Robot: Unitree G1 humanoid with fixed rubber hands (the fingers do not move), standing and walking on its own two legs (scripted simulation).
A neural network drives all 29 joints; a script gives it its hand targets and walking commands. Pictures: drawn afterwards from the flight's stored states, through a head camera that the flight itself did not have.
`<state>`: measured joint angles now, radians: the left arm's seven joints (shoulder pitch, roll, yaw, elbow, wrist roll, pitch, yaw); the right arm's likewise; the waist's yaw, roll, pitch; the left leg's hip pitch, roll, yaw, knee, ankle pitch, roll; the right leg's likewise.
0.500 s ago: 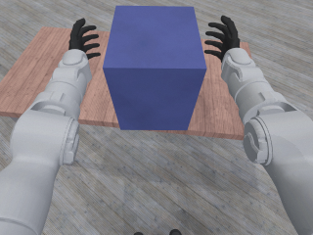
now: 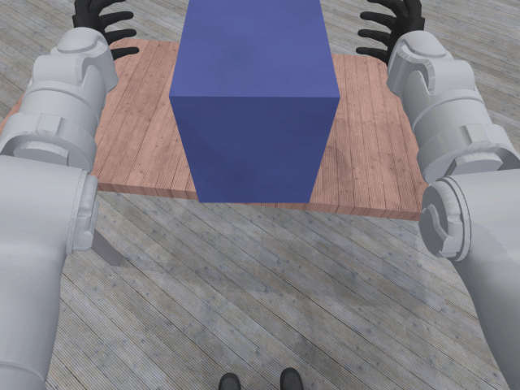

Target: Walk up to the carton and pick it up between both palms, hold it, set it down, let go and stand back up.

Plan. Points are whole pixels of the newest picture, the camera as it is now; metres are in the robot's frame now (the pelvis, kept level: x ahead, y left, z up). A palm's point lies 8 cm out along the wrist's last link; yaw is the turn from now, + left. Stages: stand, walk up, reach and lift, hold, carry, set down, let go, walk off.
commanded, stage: set down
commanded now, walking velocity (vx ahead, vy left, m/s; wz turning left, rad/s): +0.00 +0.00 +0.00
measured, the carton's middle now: (254, 107) +0.59 -0.04 +0.05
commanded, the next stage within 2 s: let go in 0.38 s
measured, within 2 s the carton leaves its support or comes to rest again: neither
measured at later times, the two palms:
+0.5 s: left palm (89, 29) +0.54 +0.17 +0.24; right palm (423, 34) +0.50 -0.24 +0.23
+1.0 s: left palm (87, 104) +0.49 +0.19 +0.16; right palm (401, 103) +0.45 -0.23 +0.16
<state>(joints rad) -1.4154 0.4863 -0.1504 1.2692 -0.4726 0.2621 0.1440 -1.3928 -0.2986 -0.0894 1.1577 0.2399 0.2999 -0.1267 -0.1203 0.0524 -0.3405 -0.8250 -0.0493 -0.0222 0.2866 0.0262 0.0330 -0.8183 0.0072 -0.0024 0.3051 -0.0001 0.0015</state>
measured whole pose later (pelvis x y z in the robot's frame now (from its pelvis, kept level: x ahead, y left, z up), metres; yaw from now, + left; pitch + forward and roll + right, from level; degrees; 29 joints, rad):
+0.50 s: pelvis +0.04 -0.01 +0.02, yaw -2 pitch +19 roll +0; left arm -1.16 0.48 -0.04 1.10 -0.40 0.30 0.02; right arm -1.19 -0.32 0.02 1.03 0.34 0.29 -0.16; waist -0.08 0.06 -0.27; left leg -0.50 -0.03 0.00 0.19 -0.02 0.02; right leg -0.51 0.02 0.03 0.21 -0.04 -0.01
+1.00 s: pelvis +0.03 -0.01 +0.01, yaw -2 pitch +18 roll +1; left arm -0.91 0.45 -0.07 1.04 -0.40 0.10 0.02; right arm -0.89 -0.26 0.06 0.90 0.34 0.12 -0.18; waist -0.06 0.02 -0.28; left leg -0.55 -0.05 0.02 0.29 -0.06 0.03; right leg -0.58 0.01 0.04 0.36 -0.10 -0.01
